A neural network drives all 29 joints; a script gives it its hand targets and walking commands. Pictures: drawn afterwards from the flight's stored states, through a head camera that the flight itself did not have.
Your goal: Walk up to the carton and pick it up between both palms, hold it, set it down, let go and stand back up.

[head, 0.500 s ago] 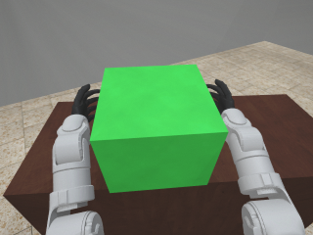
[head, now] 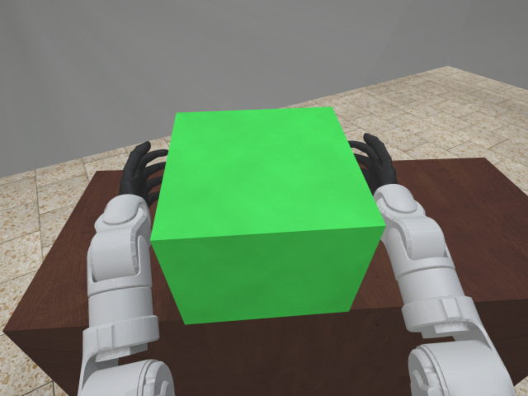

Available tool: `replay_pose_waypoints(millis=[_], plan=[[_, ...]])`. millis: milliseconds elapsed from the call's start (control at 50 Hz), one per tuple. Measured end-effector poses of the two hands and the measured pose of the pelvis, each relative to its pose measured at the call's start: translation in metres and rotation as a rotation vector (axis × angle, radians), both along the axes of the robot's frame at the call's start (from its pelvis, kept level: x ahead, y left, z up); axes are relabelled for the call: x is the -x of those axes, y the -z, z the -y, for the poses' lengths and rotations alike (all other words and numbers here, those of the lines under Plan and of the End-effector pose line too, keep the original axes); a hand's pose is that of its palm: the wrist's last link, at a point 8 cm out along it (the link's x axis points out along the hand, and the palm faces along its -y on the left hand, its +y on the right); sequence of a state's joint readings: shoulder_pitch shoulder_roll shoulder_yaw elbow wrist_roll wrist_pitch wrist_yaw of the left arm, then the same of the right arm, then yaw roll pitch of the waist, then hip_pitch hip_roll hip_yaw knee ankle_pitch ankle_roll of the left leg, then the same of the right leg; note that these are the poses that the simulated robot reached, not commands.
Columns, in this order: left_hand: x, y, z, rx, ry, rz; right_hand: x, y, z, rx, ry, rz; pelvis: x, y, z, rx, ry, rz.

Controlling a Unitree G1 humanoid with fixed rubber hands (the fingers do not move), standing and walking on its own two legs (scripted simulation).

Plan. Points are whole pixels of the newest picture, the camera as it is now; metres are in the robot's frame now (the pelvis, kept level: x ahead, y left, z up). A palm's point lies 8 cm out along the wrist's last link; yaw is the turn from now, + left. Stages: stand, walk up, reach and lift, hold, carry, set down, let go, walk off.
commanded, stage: hold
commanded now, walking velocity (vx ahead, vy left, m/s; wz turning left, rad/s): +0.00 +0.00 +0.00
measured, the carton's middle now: (261, 211) +0.38 +0.00 +0.13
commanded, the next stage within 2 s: set down in 0.56 s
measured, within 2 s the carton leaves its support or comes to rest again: neither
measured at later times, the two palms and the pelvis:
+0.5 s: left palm (137, 198) +0.36 +0.18 +0.19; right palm (379, 186) +0.37 -0.17 +0.19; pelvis +0.00 +0.00 +0.00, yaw +0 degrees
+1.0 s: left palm (143, 188) +0.38 +0.18 +0.19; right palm (377, 188) +0.38 -0.18 +0.18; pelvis +0.00 +0.00 +0.00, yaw +0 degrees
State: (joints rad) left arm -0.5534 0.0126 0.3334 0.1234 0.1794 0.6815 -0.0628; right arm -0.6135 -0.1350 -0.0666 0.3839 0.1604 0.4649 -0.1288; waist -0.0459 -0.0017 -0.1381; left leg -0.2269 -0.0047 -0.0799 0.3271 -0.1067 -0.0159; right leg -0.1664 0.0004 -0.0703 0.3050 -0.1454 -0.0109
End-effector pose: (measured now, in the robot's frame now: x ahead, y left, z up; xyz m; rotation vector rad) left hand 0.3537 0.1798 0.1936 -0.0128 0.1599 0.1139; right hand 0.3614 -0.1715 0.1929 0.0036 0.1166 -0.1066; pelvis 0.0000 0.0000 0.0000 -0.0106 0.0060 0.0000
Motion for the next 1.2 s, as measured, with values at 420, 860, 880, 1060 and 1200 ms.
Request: replay_pose_waypoints(millis=[420, 860, 880, 1060, 1200], plan=[[-0.002, 0.004, 0.000, -0.007, -0.004, -0.022, -0.003, 0.004, 0.000, -0.001, -0.005, -0.022, 0.000, 0.000, 0.000, 0.000, 0.000, -0.001], [-0.007, -0.012, 0.003, -0.031, 0.015, 0.055, -0.003, -0.004, 0.003, -0.029, 0.011, 0.055, 0.003, 0.000, 0.000, 0.000, 0.000, 0.004], [-0.009, -0.012, 0.003, -0.035, 0.019, 0.063, -0.004, -0.003, 0.004, -0.033, 0.013, 0.064, 0.003, 0.000, 0.000, 0.000, 0.000, 0.004], [-0.034, 0.021, 0.003, -0.051, 0.059, 0.016, -0.022, 0.034, 0.005, -0.022, 0.031, 0.021, -0.008, -0.001, 0.004, -0.006, -0.001, -0.008], [-0.048, 0.051, 0.008, -0.002, 0.052, 0.007, -0.032, 0.063, 0.008, -0.001, 0.044, 0.017, -0.024, -0.001, 0.006, -0.009, -0.001, -0.029]])
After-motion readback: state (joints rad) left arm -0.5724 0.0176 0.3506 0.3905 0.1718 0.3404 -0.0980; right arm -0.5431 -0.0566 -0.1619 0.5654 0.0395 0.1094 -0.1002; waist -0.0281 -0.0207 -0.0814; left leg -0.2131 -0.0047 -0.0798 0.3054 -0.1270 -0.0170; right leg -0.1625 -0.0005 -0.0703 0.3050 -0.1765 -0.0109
